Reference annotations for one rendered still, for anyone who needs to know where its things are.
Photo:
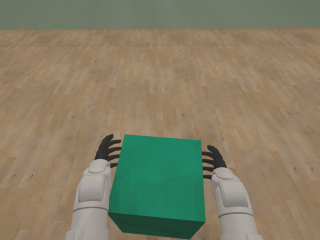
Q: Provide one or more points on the left robot hand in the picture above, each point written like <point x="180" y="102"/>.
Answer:
<point x="104" y="150"/>

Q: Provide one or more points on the robot right forearm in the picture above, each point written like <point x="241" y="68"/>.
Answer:
<point x="233" y="206"/>

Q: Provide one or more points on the right robot hand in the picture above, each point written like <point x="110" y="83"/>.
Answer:
<point x="217" y="161"/>

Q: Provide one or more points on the carton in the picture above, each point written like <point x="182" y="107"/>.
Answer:
<point x="158" y="187"/>

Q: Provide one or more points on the robot left forearm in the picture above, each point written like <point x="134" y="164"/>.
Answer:
<point x="91" y="204"/>

